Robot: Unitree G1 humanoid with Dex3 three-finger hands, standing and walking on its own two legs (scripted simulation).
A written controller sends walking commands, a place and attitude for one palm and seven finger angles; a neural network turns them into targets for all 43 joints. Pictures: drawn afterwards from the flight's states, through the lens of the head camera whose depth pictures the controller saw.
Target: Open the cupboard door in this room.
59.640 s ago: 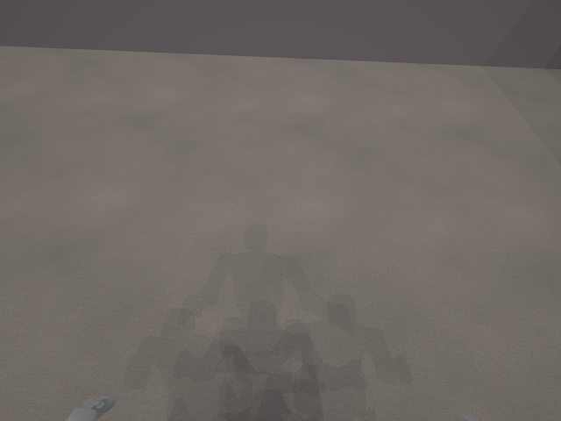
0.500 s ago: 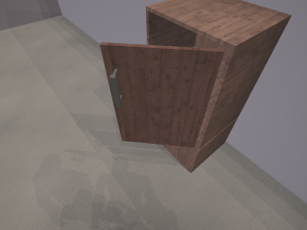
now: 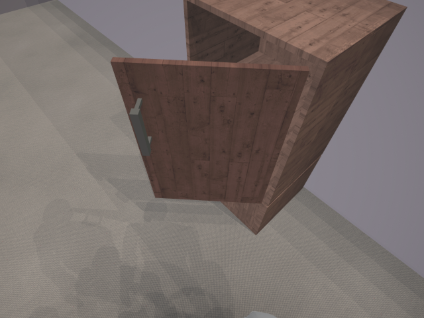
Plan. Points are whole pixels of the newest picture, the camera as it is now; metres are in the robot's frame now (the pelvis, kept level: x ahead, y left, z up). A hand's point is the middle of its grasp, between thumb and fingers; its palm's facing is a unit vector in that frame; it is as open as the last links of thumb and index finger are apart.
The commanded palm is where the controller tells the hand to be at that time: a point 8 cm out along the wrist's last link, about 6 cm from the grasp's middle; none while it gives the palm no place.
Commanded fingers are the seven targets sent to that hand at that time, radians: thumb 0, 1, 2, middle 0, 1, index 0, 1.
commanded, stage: come to a stop and stand still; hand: left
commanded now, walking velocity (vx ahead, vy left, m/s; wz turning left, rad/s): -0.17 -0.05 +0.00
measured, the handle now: (143, 128) +0.54 +0.21 -0.01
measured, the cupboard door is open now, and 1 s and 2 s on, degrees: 44 44 44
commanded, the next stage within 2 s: look again from close up in 0.84 s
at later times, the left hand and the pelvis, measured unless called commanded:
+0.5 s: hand out of the picture +0.05 +0.21 -0.18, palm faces +0.05 -0.97 -0.22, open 7.3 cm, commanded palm none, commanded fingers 0.00 0.90 0.90 -0.20 -0.30 -0.20 -0.30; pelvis +0.00 +0.02 -0.01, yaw +0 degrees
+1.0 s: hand out of the picture -0.01 +0.21 -0.16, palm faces +0.01 -0.97 -0.24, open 7.4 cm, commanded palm none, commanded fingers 0.00 0.90 0.90 -0.20 -0.30 -0.20 -0.30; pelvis +0.00 +0.03 +0.00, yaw +0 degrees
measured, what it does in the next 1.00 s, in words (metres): steps on the spot: right foot, then left foot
